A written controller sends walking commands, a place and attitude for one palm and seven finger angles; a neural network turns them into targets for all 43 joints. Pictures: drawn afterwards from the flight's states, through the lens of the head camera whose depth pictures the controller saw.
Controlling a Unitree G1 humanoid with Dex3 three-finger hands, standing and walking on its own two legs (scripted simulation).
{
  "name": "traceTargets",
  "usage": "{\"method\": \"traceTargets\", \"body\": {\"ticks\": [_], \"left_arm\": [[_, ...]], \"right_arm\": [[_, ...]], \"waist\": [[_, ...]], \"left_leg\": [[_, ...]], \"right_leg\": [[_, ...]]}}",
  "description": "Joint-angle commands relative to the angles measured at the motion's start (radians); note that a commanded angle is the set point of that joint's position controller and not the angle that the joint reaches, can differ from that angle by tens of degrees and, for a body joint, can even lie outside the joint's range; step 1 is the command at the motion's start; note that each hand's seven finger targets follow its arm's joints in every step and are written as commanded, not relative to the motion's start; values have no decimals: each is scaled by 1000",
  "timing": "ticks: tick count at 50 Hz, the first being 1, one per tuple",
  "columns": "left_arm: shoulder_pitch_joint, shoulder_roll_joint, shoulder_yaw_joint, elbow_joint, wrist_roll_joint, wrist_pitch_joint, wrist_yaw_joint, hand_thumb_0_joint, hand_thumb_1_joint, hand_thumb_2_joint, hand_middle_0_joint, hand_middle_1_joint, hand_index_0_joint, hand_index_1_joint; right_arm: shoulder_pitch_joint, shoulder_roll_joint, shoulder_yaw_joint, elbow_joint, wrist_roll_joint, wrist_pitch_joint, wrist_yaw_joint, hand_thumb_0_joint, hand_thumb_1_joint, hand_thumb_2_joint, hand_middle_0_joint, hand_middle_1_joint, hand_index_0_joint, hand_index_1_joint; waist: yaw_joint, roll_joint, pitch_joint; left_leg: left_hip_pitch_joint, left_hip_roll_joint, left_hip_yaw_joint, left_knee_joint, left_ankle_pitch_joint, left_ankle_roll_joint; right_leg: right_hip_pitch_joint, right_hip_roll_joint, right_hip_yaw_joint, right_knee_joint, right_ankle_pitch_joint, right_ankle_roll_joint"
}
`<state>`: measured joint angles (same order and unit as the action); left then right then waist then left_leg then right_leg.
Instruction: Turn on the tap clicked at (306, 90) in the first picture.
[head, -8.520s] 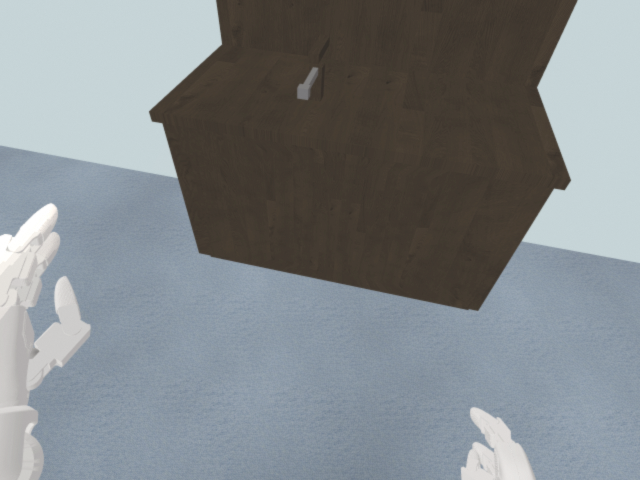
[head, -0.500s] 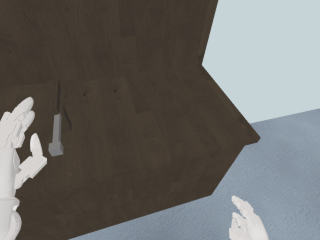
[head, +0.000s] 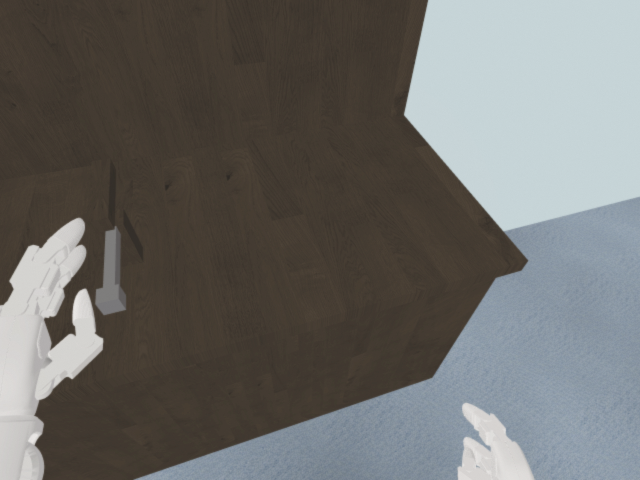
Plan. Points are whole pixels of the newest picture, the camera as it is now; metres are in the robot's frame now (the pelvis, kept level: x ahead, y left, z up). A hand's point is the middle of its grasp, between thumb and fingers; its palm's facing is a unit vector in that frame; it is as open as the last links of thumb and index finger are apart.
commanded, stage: come to a stop and stand still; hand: left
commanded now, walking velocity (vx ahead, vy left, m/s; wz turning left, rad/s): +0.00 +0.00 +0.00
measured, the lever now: (111, 299) +0.32 +0.30 +0.03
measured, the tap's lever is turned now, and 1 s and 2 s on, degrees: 0 0 0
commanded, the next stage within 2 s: look again from close up in 0.58 s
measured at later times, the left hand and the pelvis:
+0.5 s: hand (87, 327) +0.22 +0.23 +0.15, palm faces +0.37 -0.87 -0.32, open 7.4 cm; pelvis +0.00 -0.02 +0.00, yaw +0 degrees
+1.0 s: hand (74, 322) +0.21 +0.24 +0.17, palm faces +0.37 -0.87 -0.33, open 7.4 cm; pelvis +0.00 -0.01 +0.00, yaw +0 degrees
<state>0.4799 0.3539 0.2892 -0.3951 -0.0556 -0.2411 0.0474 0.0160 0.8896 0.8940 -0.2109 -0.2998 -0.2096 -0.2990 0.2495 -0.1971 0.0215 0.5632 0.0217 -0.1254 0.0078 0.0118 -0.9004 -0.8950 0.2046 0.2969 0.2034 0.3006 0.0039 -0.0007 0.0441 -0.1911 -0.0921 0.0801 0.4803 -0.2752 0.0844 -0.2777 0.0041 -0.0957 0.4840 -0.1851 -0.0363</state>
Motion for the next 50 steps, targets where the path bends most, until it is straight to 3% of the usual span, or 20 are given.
{"method": "traceTargets", "body": {"ticks": [1, 2, 4, 6, 10, 13, 18, 19, 20, 23, 27, 33, 35, 38, 39, 40, 44, 46, 50], "left_arm": [[-270, 264, 240, -282, -8, -90, 59, 0, 900, 900, -200, -300, -200, -300], [-299, 252, 225, -292, -2, -94, 59, 0, 900, 900, -200, -300, -200, -300], [-351, 227, 185, -336, 4, -100, 56, 0, 900, 900, -200, -300, -200, -300], [-342, 185, 140, -310, 13, -103, 59, 0, 900, 900, -200, -300, -200, -300], [-194, 100, 93, -182, 10, -78, 61, 0, 900, 900, -200, -300, -200, -300], [-151, 123, 120, -135, 10, -66, 62, 0, 900, 900, -200, -300, -200, -300], [-175, 167, 161, -190, 6, -70, 59, 0, 900, 900, -200, -300, -200, -300], [-198, 199, 184, -243, 5, -72, 61, 0, 900, 900, -200, -300, -200, -300], [-205, 176, 163, -241, 2, -74, 58, 0, 900, 900, -200, -300, -200, -300], [-220, 182, 158, -300, 4, -77, 61, 0, 900, 900, -200, -300, -200, -300], [-209, 169, 142, -330, 6, -77, 66, 0, 900, 900, -200, -300, -200, -300], [-131, 140, 138, -192, 1, -48, 66, 0, 900, 900, -200, -300, -200, -300], [-133, 121, 118, -166, -2, -41, 61, 0, 900, 900, -200, -300, -200, -300], [-181, 145, 123, -208, 6, -45, 62, 0, 900, 900, -200, -300, -200, -300], [-195, 174, 147, -240, 8, -45, 64, 0, 900, 900, -200, -300, -200, -300], [-204, 154, 128, -235, 6, -47, 63, 0, 900, 900, -200, -300, -200, -300], [-213, 196, 161, -320, 11, -54, 68, 0, 900, 900, -200, -300, -200, -300], [-200, 179, 146, -320, 9, -57, 68, 0, 900, 900, -200, -300, -200, -300], [-143, 156, 147, -267, 2, -52, 67, 0, 900, 900, -200, -300, -200, -300]], "right_arm": [[-143, -122, -37, -175, -4, -66, -47, 0, -900, -900, 200, 300, 200, 300], [-135, -125, -36, -169, -5, -75, -48, 0, -900, -900, 200, 300, 200, 300], [-141, -120, -30, -162, -5, -92, -43, 0, -900, -900, 200, 300, 200, 300], [-118, -126, -35, -145, -9, -103, -39, 0, -900, -900, 200, 300, 200, 300], [-92, -135, -42, -126, -9, -100, -23, 0, -900, -900, 200, 300, 200, 300], [-95, -142, -49, -130, -9, -81, -25, 0, -900, -900, 200, 300, 200, 300], [-116, -132, -41, -155, -11, -60, -36, 0, -900, -900, 200, 300, 200, 300], [-130, -129, -36, -158, -10, -62, -38, 0, -900, -900, 200, 300, 200, 300], [-129, -128, -32, -160, -14, -61, -40, 0, -900, -900, 200, 300, 200, 300], [-128, -128, -34, -167, -16, -71, -41, 0, -900, -900, 200, 300, 200, 300], [-122, -136, -38, -158, -17, -80, -38, 0, -900, -900, 200, 300, 200, 300], [-107, -140, -45, -144, -13, -64, -41, 0, -900, -900, 200, 300, 200, 300], [-114, -139, -39, -140, -12, -55, -42, 0, -900, -900, 200, 300, 200, 300], [-118, -142, -43, -146, -10, -56, -45, 0, -900, -900, 200, 300, 200, 300], [-138, -137, -38, -149, -9, -56, -47, 0, -900, -900, 200, 300, 200, 300], [-128, -136, -35, -147, -14, -55, -48, 0, -900, -900, 200, 300, 200, 300], [-140, -138, -40, -155, -12, -66, -46, 0, -900, -900, 200, 300, 200, 300], [-135, -137, -41, -160, -14, -67, -45, 0, -900, -900, 200, 300, 200, 300], [-119, -140, -43, -146, -15, -60, -42, 0, -900, -900, 200, 300, 200, 300]], "waist": [[31, 93, -119], [32, 163, -114], [30, 211, -109], [31, 175, -120], [27, 4, -136], [25, -27, -98], [23, 13, -105], [23, 39, -114], [22, 45, -121], [27, 67, -144], [27, 115, -172], [24, 1, -130], [19, 5, -110], [23, 21, -93], [24, 47, -94], [24, 36, -102], [29, 90, -140], [31, 104, -137], [29, 69, -136]], "left_leg": [[-162, 181, -221, -173, 5, -78], [-175, 190, -229, -192, -25, -72], [-148, 198, -228, -202, -21, -77], [-131, 200, -228, -189, 22, -84], [-88, 167, -186, -124, 142, -101], [-118, 164, -189, -130, 95, -92], [-122, 166, -188, -143, 104, -84], [-107, 161, -186, -139, 134, -88], [-108, 163, -186, -144, 132, -85], [-96, 161, -186, -138, 140, -77], [-68, 164, -188, -134, 204, -94], [-85, 167, -189, -141, 150, -93], [-84, 164, -187, -149, 132, -93], [-110, 171, -201, -180, 67, -86], [-102, 169, -197, -184, 79, -86], [-119, 171, -203, -194, 74, -87], [-101, 164, -196, -176, 134, -96], [-106, 170, -203, -185, 143, -106], [-105, 171, -209, -184, 187, -130]], "right_leg": [[189, -86, 149, -38, -24, 3], [206, -77, 148, -24, -19, 5], [199, -63, 130, -11, 1, 6], [211, -63, 123, -27, 19, 4], [213, -80, 143, -87, 96, -3], [186, -91, 172, -120, 54, -7], [203, -89, 175, -121, 77, -6], [210, -83, 166, -112, 114, -5], [218, -84, 160, -112, 110, -4], [246, -82, 170, -109, 136, -2], [260, -75, 152, -86, 183, -4], [225, -85, 165, -128, 139, -2], [195, -81, 160, -141, 101, 0], [200, -73, 165, -142, 46, 4], [199, -67, 161, -138, 66, 6], [222, -64, 149, -128, 62, 8], [262, -61, 144, -97, 139, 4], [265, -59, 138, -89, 129, 3], [259, -56, 123, -84, 142, 1]]}}
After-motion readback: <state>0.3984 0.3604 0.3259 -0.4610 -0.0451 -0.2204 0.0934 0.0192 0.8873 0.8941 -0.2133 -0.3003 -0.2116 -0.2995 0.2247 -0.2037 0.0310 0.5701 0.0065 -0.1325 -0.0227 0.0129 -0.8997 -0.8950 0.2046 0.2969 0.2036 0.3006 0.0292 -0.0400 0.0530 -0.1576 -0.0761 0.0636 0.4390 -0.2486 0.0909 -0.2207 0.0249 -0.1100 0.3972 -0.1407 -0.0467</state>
